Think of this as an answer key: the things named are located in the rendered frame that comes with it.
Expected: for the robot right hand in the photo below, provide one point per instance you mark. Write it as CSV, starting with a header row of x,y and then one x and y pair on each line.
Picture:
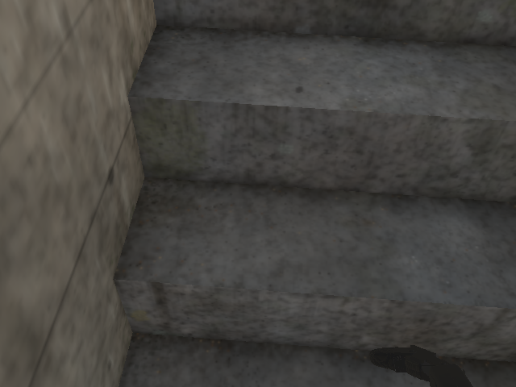
x,y
420,363

